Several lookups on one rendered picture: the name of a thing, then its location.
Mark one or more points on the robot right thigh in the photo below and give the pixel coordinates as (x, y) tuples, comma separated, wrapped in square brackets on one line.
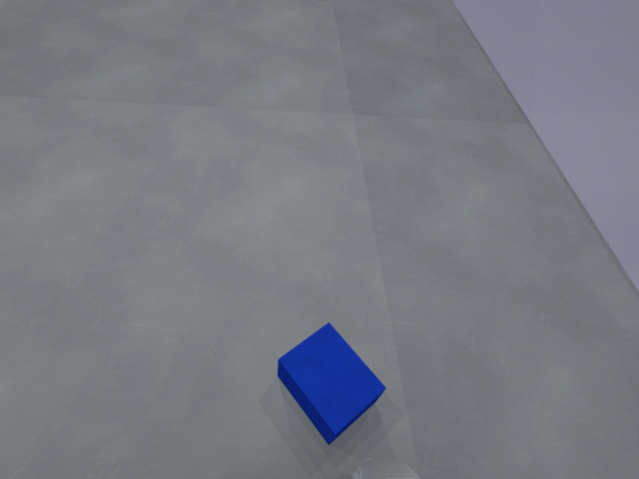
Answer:
[(384, 468)]

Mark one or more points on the carton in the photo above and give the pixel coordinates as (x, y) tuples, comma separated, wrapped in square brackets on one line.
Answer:
[(329, 381)]

